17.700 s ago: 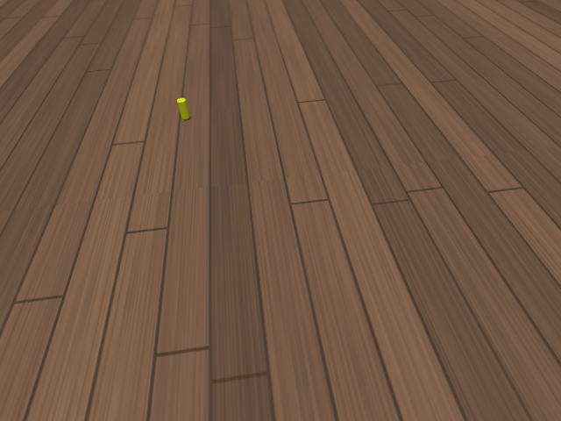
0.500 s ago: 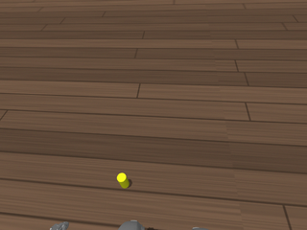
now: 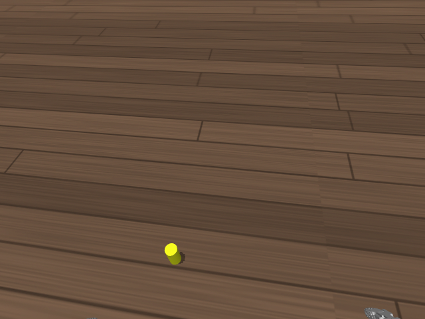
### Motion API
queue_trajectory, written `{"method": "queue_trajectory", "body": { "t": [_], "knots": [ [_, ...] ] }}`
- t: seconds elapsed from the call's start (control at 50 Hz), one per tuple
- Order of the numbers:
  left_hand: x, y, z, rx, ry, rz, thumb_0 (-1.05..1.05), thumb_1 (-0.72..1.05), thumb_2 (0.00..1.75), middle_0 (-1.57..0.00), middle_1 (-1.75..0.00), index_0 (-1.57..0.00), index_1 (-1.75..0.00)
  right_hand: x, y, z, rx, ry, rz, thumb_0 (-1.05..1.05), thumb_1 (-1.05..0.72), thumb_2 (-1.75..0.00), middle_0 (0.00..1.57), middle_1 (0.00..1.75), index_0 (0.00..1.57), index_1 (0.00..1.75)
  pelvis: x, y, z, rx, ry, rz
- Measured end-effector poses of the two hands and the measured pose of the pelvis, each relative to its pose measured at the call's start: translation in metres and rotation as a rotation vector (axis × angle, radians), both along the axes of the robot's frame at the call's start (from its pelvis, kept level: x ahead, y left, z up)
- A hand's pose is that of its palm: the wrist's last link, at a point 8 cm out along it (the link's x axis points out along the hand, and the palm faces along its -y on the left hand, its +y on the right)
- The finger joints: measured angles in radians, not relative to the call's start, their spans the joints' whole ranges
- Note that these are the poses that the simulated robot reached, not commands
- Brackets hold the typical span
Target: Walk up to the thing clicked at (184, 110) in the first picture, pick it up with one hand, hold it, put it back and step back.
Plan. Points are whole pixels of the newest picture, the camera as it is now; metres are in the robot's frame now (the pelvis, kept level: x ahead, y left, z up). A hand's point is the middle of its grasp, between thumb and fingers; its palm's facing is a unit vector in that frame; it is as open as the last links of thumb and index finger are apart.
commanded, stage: walk up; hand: left
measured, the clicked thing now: (173, 254) +0.49 +0.24 -0.70
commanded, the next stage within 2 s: stand in 0.78 s
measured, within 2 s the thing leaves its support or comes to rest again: neither
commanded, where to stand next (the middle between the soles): +0.10 +0.01 m, yaw +1 degrees
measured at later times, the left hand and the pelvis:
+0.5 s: hand out of the picture +0.08 +0.27 -0.15, palm faces +0.01 -0.94 -0.33, open 7.4 cm; pelvis +0.01 +0.01 +0.01, yaw +1 degrees
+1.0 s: hand out of the picture +0.09 +0.26 -0.14, palm faces +0.00 -0.94 -0.33, open 7.4 cm; pelvis +0.03 +0.01 +0.02, yaw +1 degrees
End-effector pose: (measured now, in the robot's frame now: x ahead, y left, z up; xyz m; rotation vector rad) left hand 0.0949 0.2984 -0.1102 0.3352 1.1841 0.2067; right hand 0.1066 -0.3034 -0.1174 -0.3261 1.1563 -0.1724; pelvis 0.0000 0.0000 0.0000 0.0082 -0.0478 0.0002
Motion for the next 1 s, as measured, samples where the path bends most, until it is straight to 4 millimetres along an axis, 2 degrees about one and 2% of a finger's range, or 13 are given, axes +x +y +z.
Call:
{"method": "queue_trajectory", "body": {
  "t": [0.18, 0.44, 0.8, 1.0],
  "knots": [
    [-0.006, 0.004, 0.003, -0.026, 0.001, 0.028, 0.0, 0.9, 0.9, -0.21, -0.3, -0.2, -0.3, -0.005, 0.009, 0.009, 0.002, 0.027, 0.01, 0.0, -0.9, -0.9, 0.2, 0.3, 0.2, 0.3, -0.001, 0.004, 0.008, -0.011, 0.0, 0.006],
    [-0.017, 0.015, 0.002, -0.03, 0.045, 0.044, 0.0, 0.9, 0.9, -0.2, -0.3, -0.2, -0.3, -0.018, 0.023, 0.009, 0.015, 0.078, -0.006, 0.0, -0.9, -0.9, 0.2, 0.3, 0.21, 0.3, 0.005, 0.012, 0.013, -0.018, 0.013, 0.011],
    [-0.014, 0.014, 0.003, -0.029, 0.044, 0.048, 0.0, 0.9, 0.9, -0.2, -0.3, -0.2, -0.3, 0.004, 0.026, 0.012, 0.015, 0.046, 0.003, 0.0, -0.9, -0.9, 0.2, 0.3, 0.21, 0.3, 0.012, 0.013, 0.014, -0.016, 0.017, 0.019],
    [-0.01, 0.007, 0.005, -0.029, 0.059, 0.042, 0.0, 0.9, 0.9, -0.2, -0.3, -0.2, -0.3, 0.011, 0.022, 0.012, 0.018, 0.046, 0.008, 0.0, -0.9, -0.9, 0.2, 0.3, 0.21, 0.3, 0.025, 0.008, 0.016, -0.007, 0.027, 0.018]
  ]
}}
